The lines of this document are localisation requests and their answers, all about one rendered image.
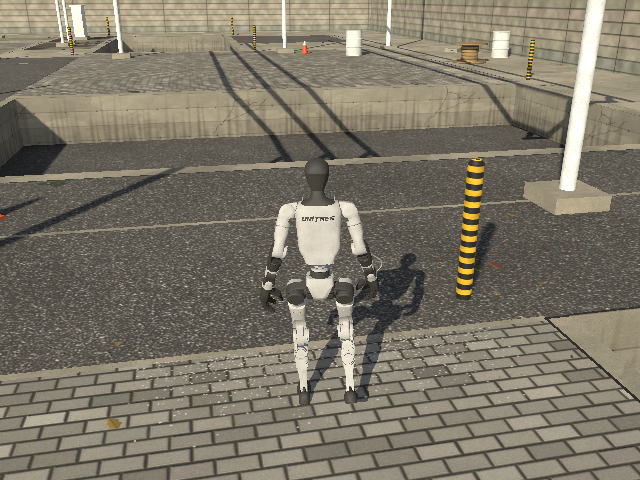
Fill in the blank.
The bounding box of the robot left hand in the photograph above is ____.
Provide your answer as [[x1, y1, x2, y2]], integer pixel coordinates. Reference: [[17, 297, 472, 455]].
[[260, 287, 283, 313]]

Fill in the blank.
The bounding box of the robot right thigh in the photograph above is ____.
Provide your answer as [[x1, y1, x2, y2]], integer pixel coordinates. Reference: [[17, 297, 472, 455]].
[[334, 278, 354, 340]]

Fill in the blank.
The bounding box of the left robot foot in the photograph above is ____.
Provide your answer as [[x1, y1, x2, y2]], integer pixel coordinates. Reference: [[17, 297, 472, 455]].
[[297, 380, 311, 406]]

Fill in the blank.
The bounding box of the robot right hand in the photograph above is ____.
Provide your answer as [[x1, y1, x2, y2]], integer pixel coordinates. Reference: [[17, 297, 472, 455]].
[[356, 278, 379, 300]]

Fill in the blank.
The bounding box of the right robot forearm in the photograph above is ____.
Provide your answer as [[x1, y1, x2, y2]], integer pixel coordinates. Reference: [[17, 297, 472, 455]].
[[357, 240, 377, 282]]

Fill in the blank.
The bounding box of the right robot upper arm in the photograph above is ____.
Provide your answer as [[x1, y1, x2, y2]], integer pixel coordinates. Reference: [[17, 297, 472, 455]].
[[339, 201, 367, 256]]

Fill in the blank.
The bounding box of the left robot upper arm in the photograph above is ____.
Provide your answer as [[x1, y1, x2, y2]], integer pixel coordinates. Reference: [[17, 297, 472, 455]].
[[271, 202, 297, 259]]

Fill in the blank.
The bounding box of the left robot forearm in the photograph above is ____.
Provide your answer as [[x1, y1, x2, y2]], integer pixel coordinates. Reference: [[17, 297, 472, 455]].
[[262, 243, 282, 290]]

